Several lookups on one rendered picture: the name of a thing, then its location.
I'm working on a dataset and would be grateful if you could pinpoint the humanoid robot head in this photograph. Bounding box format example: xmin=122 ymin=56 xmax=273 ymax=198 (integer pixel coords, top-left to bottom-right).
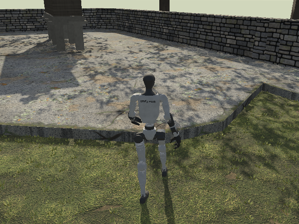
xmin=141 ymin=73 xmax=157 ymax=96

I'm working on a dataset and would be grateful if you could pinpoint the right robot hand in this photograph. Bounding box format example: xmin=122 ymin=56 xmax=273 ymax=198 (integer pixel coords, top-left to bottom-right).
xmin=170 ymin=135 xmax=181 ymax=149

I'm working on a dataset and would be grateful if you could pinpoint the left robot hand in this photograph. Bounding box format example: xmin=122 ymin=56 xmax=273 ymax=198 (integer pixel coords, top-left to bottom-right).
xmin=131 ymin=116 xmax=142 ymax=125

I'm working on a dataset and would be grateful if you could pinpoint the robot right forearm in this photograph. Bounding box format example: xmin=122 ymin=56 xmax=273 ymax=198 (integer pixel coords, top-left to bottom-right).
xmin=167 ymin=113 xmax=179 ymax=137

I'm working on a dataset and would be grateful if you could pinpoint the robot right upper arm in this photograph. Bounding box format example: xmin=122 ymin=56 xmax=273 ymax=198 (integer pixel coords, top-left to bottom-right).
xmin=158 ymin=94 xmax=171 ymax=120

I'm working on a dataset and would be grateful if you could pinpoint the robot left foot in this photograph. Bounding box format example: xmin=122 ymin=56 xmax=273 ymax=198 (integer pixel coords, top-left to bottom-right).
xmin=140 ymin=190 xmax=149 ymax=204

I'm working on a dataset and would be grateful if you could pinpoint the robot left upper arm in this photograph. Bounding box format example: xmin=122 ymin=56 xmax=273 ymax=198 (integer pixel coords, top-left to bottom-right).
xmin=128 ymin=93 xmax=139 ymax=118

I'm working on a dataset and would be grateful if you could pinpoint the robot left forearm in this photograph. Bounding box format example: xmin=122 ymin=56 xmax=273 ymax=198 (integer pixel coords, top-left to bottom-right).
xmin=128 ymin=113 xmax=136 ymax=121

